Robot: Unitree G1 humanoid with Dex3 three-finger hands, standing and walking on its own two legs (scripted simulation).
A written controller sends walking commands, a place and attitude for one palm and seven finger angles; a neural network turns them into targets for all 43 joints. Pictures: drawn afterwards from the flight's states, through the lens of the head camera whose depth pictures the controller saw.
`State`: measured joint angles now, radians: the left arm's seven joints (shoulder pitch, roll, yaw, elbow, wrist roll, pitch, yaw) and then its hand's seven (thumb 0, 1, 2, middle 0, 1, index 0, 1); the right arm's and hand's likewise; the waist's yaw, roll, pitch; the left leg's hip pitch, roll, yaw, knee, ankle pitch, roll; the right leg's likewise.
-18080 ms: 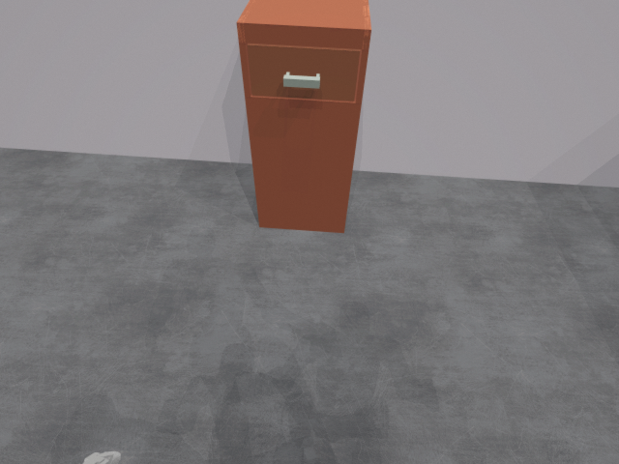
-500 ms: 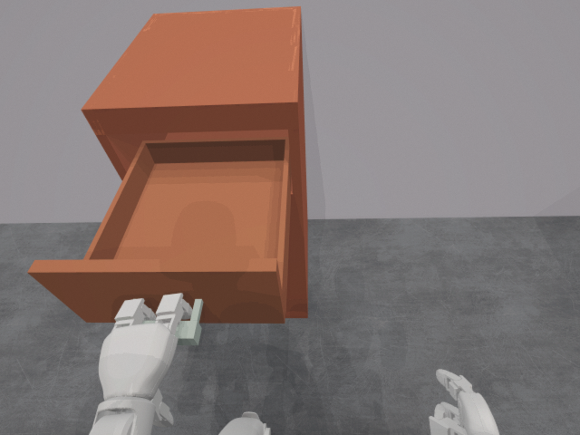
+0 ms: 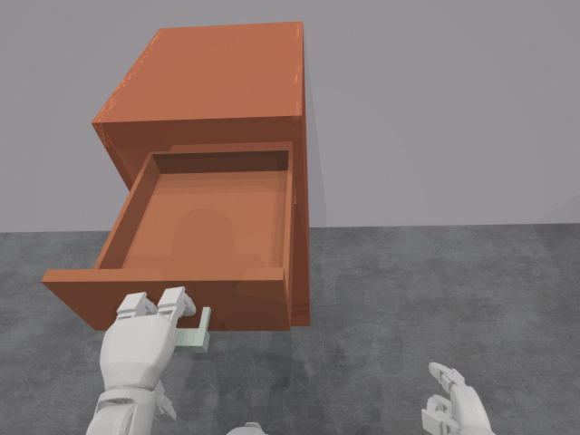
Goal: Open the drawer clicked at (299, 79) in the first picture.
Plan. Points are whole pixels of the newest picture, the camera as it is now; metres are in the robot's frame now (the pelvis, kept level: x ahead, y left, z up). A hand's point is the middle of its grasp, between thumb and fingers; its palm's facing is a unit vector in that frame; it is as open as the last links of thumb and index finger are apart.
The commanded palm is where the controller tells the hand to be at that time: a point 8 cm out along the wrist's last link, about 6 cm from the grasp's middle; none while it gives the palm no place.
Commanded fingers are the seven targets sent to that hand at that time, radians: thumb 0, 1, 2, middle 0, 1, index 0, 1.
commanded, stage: lift the hand off the handle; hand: left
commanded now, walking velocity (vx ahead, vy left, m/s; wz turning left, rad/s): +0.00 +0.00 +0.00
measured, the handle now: (172, 326) +0.27 +0.21 +0.00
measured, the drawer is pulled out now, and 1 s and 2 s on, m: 0.30 0.30 0.30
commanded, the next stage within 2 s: draw the hand back to the body in 0.98 s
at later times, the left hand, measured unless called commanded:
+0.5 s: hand (138, 329) +0.22 +0.21 +0.08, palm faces +0.10 -0.15 -0.98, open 13.6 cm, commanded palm +0.20 +0.20 +0.15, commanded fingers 0.00 -0.50 0.30 -0.30 -1.20 -0.30 -1.20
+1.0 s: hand (120, 298) +0.23 +0.21 +0.14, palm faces +0.09 -0.16 -0.98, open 13.8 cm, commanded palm +0.20 +0.21 +0.20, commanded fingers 0.00 -0.50 0.30 -0.30 -1.20 -0.30 -1.20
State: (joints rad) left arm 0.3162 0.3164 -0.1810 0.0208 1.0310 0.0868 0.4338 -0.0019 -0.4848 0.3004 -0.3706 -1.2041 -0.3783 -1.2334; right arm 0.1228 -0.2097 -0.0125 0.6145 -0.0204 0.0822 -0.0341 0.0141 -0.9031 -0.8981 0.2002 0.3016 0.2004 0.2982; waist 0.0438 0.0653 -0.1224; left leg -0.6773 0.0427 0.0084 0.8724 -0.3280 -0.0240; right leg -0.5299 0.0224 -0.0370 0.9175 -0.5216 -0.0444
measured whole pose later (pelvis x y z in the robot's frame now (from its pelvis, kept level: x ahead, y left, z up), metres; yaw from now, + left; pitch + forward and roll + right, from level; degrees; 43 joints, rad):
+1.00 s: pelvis +0.01 +0.00 +0.04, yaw +1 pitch -1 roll +1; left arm 0.29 0.41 -0.12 -0.34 0.90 0.17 0.07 0.00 -0.49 0.30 -0.32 -1.20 -0.32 -1.20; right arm 0.07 -0.25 0.03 0.62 0.02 0.08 0.00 0.02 -0.90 -0.90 0.20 0.30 0.20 0.30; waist 0.10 0.11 -0.04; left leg -0.32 0.02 0.01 0.55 -0.21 -0.02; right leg -0.17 0.01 -0.04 0.58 -0.39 -0.04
